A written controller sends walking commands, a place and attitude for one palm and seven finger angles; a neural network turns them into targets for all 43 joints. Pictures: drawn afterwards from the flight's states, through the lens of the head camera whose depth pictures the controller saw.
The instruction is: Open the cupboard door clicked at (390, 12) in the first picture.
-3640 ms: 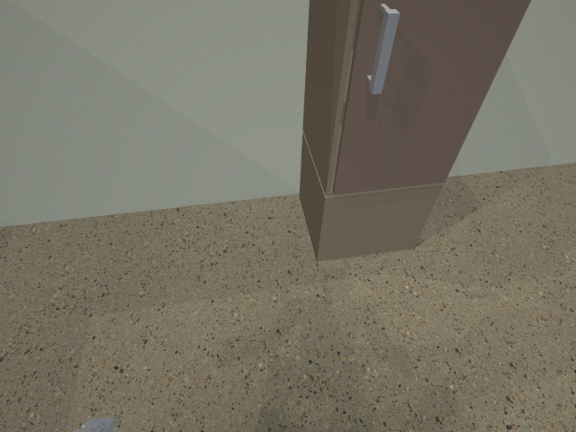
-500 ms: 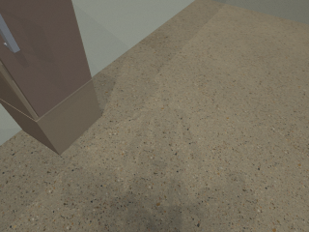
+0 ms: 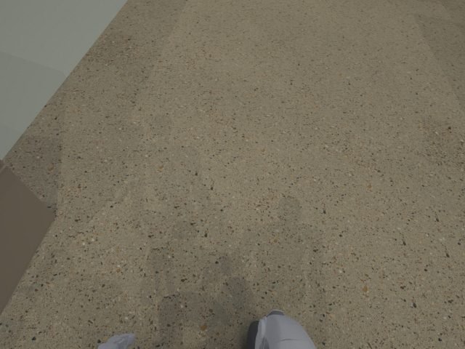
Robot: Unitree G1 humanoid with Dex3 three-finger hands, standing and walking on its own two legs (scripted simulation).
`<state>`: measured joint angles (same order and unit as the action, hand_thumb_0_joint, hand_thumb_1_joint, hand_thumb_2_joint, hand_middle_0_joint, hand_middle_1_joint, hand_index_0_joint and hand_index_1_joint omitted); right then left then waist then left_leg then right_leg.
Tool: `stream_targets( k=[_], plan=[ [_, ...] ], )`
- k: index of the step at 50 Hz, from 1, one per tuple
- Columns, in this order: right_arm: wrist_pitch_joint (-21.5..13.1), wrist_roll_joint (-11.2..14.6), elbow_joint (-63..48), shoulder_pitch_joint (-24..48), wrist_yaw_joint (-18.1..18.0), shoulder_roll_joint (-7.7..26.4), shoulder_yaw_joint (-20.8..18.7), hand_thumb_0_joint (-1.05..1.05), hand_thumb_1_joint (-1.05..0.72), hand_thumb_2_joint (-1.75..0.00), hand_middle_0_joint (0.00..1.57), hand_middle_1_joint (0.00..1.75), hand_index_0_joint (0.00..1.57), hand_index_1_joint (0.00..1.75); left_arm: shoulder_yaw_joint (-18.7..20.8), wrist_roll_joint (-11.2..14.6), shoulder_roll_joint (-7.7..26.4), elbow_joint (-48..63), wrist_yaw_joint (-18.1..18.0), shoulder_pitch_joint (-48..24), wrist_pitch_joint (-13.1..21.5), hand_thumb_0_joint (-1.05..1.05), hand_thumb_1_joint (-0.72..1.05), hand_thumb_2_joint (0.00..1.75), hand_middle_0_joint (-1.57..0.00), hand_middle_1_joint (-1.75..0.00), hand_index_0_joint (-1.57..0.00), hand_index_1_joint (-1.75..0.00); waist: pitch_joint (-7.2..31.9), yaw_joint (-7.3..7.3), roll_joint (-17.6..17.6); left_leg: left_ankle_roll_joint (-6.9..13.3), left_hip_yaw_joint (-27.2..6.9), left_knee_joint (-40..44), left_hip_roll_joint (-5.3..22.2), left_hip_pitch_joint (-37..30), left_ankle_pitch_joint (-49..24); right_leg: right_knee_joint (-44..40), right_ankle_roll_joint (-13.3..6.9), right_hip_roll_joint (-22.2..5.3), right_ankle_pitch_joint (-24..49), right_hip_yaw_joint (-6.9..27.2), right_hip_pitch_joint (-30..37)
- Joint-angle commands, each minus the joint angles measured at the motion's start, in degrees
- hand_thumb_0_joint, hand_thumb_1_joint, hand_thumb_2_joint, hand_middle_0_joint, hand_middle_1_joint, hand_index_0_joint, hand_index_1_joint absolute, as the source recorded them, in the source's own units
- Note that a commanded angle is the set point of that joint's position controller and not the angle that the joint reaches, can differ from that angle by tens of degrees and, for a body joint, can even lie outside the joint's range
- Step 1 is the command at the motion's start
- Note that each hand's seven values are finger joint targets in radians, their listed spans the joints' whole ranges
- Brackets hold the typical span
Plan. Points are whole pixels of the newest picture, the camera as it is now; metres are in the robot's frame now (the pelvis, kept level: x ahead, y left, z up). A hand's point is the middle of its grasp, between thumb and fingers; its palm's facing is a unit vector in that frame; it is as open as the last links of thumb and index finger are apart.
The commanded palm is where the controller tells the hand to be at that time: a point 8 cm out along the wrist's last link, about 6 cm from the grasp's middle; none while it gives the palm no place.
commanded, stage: walk to a spot facing it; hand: left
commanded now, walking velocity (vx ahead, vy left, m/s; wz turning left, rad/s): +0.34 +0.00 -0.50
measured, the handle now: out of the picture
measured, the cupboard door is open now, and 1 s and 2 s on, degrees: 0 0 0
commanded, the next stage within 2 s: turn to face it in 0.86 s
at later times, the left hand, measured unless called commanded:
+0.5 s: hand (144, 279) +0.27 +0.18 -0.17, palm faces -0.07 -0.98 -0.20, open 7.4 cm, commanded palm none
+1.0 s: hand (222, 160) +0.61 +0.02 -0.17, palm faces -0.50 -0.84 -0.21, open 7.4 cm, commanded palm none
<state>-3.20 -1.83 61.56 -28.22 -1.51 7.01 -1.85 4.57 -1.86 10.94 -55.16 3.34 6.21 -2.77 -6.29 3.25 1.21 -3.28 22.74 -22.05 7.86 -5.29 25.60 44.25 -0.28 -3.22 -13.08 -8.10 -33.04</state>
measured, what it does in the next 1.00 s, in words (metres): walks ahead, turning right: right foot, then left foot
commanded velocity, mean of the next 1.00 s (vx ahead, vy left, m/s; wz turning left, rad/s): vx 0.24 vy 0.00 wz -0.40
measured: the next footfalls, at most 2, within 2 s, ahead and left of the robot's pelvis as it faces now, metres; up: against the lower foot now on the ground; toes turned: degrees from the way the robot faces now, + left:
right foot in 0.08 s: +0.18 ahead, -0.11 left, +0.00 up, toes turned -11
left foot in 0.52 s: +0.37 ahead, +0.10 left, +0.00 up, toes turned -5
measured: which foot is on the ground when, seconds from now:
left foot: down 0.00-0.08, up 0.10-0.50, down 0.52-1.00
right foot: up 0.00-0.06, down 0.08-0.52, up 0.54-0.98, down 1.00-1.00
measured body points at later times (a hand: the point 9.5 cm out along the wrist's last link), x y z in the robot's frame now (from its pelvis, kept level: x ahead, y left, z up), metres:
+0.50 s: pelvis +0.22 -0.01 +0.00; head +0.23 +0.00 +0.45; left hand +0.27 +0.23 -0.15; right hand +0.32 -0.26 -0.12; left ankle +0.33 +0.10 -0.72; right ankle +0.14 -0.10 -0.73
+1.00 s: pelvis +0.41 -0.09 -0.02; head +0.46 -0.12 +0.43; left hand +0.63 +0.07 -0.16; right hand +0.22 -0.25 -0.16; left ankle +0.34 +0.10 -0.72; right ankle +0.46 -0.20 -0.73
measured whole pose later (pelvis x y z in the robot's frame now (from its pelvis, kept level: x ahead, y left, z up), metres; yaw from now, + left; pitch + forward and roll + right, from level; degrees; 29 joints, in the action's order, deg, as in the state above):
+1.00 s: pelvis +0.41 -0.09 -0.02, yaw -29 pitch +1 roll +1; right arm -1.4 -0.9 61.0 -24.9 -0.8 10.0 -3.8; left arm 4.8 -1.8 12.1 -53.4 2.2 5.6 0.7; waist -7.0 2.5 0.2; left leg -5.0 20.3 -39.8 12.7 3.4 27.5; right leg 35.4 -2.6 -1.5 -5.8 -9.3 -27.0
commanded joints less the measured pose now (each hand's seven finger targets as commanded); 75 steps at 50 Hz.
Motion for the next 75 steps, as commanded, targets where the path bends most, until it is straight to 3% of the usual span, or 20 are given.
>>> stream_targets(
  k=[1, 2, 4, 8, 11, 21, 24, 25, 27, 34, 44, 47, 48, 50, 51, 56, 71, 72, 74, 75],
  plan=[
    [-0.86, 0.55, -3.16, 0.19, -0.17, 13.50, -3.01, 0.00, -0.90, -0.90, 0.20, 0.30, 0.20, 0.30, 0.90, -0.21, 4.05, 2.94, -0.44, 6.01, 4.13, 0.00, 0.90, 0.90, -0.20, -0.30, -0.20, -0.30, 8.25, -6.92, -11.38, 5.38, -2.00, -16.34, 12.34, -0.02, -66.93, -9.54, -4.63, 6.76, -1.40, -5.29, 16.09],
    [-0.81, 1.14, -4.19, 1.72, 0.47, 13.45, -2.93, 0.00, -0.90, -0.90, 0.20, 0.30, 0.20, 0.30, 1.97, -0.34, 7.69, 0.28, -0.89, 14.72, 4.93, 0.00, 0.90, 0.90, -0.20, -0.30, -0.20, -0.30, 13.92, -11.28, -8.74, 3.23, -1.84, -29.23, 11.20, 10.08, -59.44, -13.26, -5.97, 5.58, 4.17, -3.40, 33.39],
    [-1.01, 2.22, -8.81, 4.95, 0.49, 6.64, -1.75, 0.00, -0.90, -0.90, 0.20, 0.30, 0.20, 0.30, 3.73, 1.43, 18.74, -2.10, -2.51, 23.95, 5.27, 0.00, 0.90, 0.90, -0.20, -0.30, -0.20, -0.30, 23.25, -12.82, 8.15, -0.38, -12.03, -63.06, -1.85, 44.17, 10.92, -19.18, -17.15, -21.27, 24.12, 39.35, 56.61],
    [0.35, 0.43, -8.33, 9.81, 0.58, 7.42, -2.14, 0.00, -0.90, -0.90, 0.20, 0.30, 0.20, 0.30, 1.55, 1.20, 10.50, 2.28, -3.82, 7.79, 5.46, 0.00, 0.90, 0.90, -0.20, -0.30, -0.20, -0.30, 7.02, -4.89, -4.63, 0.62, -21.79, -55.87, 5.06, 39.63, -4.65, -28.55, -13.66, -15.40, 3.41, 26.74, 22.51],
    [2.16, -0.03, -6.82, 4.73, 0.98, 5.52, -1.73, 0.00, -0.90, -0.90, 0.20, 0.30, 0.20, 0.30, 0.74, 0.40, 8.69, 2.26, -3.61, 5.00, 6.21, 0.00, 0.90, 0.90, -0.20, -0.30, -0.20, -0.30, 5.98, -0.69, 1.16, -0.41, -19.55, -46.12, 3.92, 34.42, -7.83, -30.35, -10.76, -9.31, 4.25, 17.14, 13.12],
    [0.20, 0.25, -13.51, 20.85, 2.70, 7.17, -1.76, 0.00, -0.90, -0.90, 0.20, 0.30, 0.20, 0.30, 1.05, 0.51, 9.83, 1.21, -3.18, 11.16, 6.49, 0.00, 0.90, 0.90, -0.20, -0.30, -0.20, -0.30, 3.64, -5.24, 5.33, 0.11, -17.97, -17.71, -1.37, 31.51, -12.73, -28.81, -10.19, -8.48, 1.87, 20.89, 19.97],
    [-0.77, 0.21, -12.02, 16.36, 2.01, 8.96, -2.25, 0.00, -0.90, -0.90, 0.20, 0.30, 0.20, 0.30, 1.38, 0.89, 9.90, 1.32, -3.33, 10.74, 6.17, 0.00, 0.90, 0.90, -0.20, -0.30, -0.20, -0.30, 5.83, -2.54, 2.01, 0.55, -16.24, -5.78, -3.57, 17.95, -14.38, -20.10, -7.88, -6.04, 7.92, 19.75, 18.83],
    [-1.28, -0.03, -9.89, 9.83, 1.25, 12.01, -2.99, 0.00, -0.90, -0.90, 0.20, 0.30, 0.20, 0.30, 1.16, 1.16, 8.14, 1.81, -3.11, 10.57, 6.13, 0.00, 0.90, 0.90, -0.20, -0.30, -0.20, -0.30, 9.54, 0.33, -2.43, 2.13, -20.41, -2.05, -0.07, 4.94, -14.10, -9.14, -5.81, -2.59, 10.35, 17.24, 12.50],
    [-0.70, -0.51, -7.97, -0.13, 0.87, 19.57, -4.16, 0.00, -0.90, -0.90, 0.20, 0.30, 0.20, 0.30, 0.57, 1.04, 5.17, 3.69, -2.33, 10.87, 6.47, 0.00, 0.90, 0.90, -0.20, -0.30, -0.20, -0.30, 14.27, 3.30, -19.35, 11.30, -46.10, 7.14, 22.87, -5.62, -6.05, 20.76, -1.70, 4.94, -20.11, 7.70, -5.45],
    [-1.91, 0.28, -8.23, 10.19, 0.02, 9.44, -1.90, 0.00, -0.90, -0.90, 0.20, 0.30, 0.20, 0.30, 1.51, -0.15, 2.05, 1.78, -0.72, 10.00, 2.94, 0.00, 0.90, 0.90, -0.20, -0.30, -0.20, -0.30, 3.30, -3.60, -8.57, 6.73, -19.07, 10.91, 13.11, 14.31, -13.45, 26.54, 0.93, -3.35, -0.02, 7.46, -4.61],
    [-0.31, 0.01, -4.30, 3.81, 0.04, 11.08, -3.08, 0.00, -0.90, -0.90, 0.20, 0.30, 0.20, 0.30, 0.51, 0.18, 0.04, 5.16, -0.49, -1.82, 2.70, 0.00, 0.90, 0.90, -0.20, -0.30, -0.20, -0.30, 0.80, -0.48, -11.90, 7.20, -4.81, 1.67, 12.11, 6.52, -44.78, -2.08, 0.80, 0.48, 1.95, -1.42, 0.18],
    [0.22, 0.62, -5.36, 5.94, 0.11, 13.74, -3.98, 0.00, -0.90, -0.90, 0.20, 0.30, 0.20, 0.30, 0.97, -0.06, 3.15, 2.91, -0.89, 6.70, 3.73, 0.00, 0.90, 0.90, -0.20, -0.30, -0.20, -0.30, 7.79, -5.46, -11.53, 4.99, -3.06, -14.26, 11.91, 5.87, -56.25, -10.21, -1.65, 4.67, 4.15, -3.72, 15.75],
    [0.31, 1.01, -5.89, 6.15, 0.58, 13.58, -3.81, 0.00, -0.90, -0.90, 0.20, 0.30, 0.20, 0.30, 1.53, -0.25, 6.17, 0.97, -1.43, 13.86, 4.55, 0.00, 0.90, 0.90, -0.20, -0.30, -0.20, -0.30, 12.62, -9.14, -7.36, 3.04, -3.33, -25.95, 10.25, 12.05, -52.14, -15.42, -2.38, 4.20, 12.36, -2.78, 29.19],
    [0.54, 2.09, -7.57, 3.85, 0.13, 6.71, -2.05, 0.00, -0.90, -0.90, 0.20, 0.30, 0.20, 0.30, 2.89, 1.13, 16.06, -1.97, -3.08, 22.36, 5.50, 0.00, 0.90, 0.90, -0.20, -0.30, -0.20, -0.30, 26.94, -10.26, 9.65, -0.67, -12.69, -56.37, -1.67, 37.89, 13.53, -11.91, -13.59, -23.19, 62.83, 26.23, 53.12],
    [0.78, 2.11, -7.41, 4.23, -0.41, 7.56, -1.55, 0.00, -0.90, -0.90, 0.20, 0.30, 0.20, 0.30, 2.55, 1.38, 15.28, -0.59, -4.01, 20.07, 5.47, 0.00, 0.90, 0.90, -0.20, -0.30, -0.20, -0.30, 29.08, -9.86, 10.39, 0.10, -21.39, -56.75, -0.67, 35.94, 9.61, -15.82, -14.02, -22.57, 60.06, 24.93, 47.46],
    [4.25, 0.90, -2.39, 0.50, -0.18, 3.99, -0.24, 0.00, -0.90, -0.90, 0.20, 0.30, 0.20, 0.30, -1.46, 0.80, 5.90, 2.02, -5.30, 0.66, 5.43, 0.00, 0.90, 0.90, -0.20, -0.30, -0.20, -0.30, 11.08, 0.50, 2.07, 0.33, -22.38, -43.81, 1.44, 28.31, -1.89, -23.41, -8.34, -14.93, 33.83, 6.42, 17.82],
    [4.64, 0.44, -9.41, 11.55, 2.07, 6.05, -2.20, 0.00, -0.90, -0.90, 0.20, 0.30, 0.20, 0.30, 1.35, 0.70, 7.90, 3.78, -5.46, 5.15, 2.96, 0.00, 0.90, 0.90, -0.20, -0.30, -0.20, -0.30, 8.05, -2.85, 2.86, 1.50, -14.89, -13.77, -2.52, 24.10, -8.65, -15.64, -5.38, -17.67, 16.78, -0.71, 22.33],
    [4.45, 0.39, -9.29, 9.25, 2.10, 7.89, -2.68, 0.00, -0.90, -0.90, 0.20, 0.30, 0.20, 0.30, 1.35, 1.04, 7.65, 4.06, -5.22, 5.28, 2.64, 0.00, 0.90, 0.90, -0.20, -0.30, -0.20, -0.30, 9.57, -1.45, -0.97, 2.50, -16.76, -8.09, -1.80, 18.53, -15.38, -9.97, -3.09, -16.02, 12.89, -2.45, 19.18],
    [3.95, -0.03, -10.18, 4.65, 1.61, 16.40, -4.45, 0.00, -0.90, -0.90, 0.20, 0.30, 0.20, 0.30, 0.36, 1.28, 3.12, 8.73, -4.74, 2.47, 2.09, 0.00, 0.90, 0.90, -0.20, -0.30, -0.20, -0.30, 8.94, 1.20, -22.30, 15.49, -45.20, 2.71, 18.55, 11.41, -47.12, 13.76, 4.37, -2.96, -26.10, -3.00, -0.13],
    [3.83, -0.10, -8.64, 3.62, 0.77, 16.73, -4.57, 0.00, -0.90, -0.90, 0.20, 0.30, 0.20, 0.30, 0.47, 0.65, 4.28, 8.76, -5.05, 0.02, 1.50, 0.00, 0.90, 0.90, -0.20, -0.30, -0.20, -0.30, 11.29, 2.13, -17.62, 16.73, -45.47, 2.57, 17.72, 10.88, -42.48, 22.15, 3.74, -2.46, -24.34, 3.99, -1.67]
  ],
)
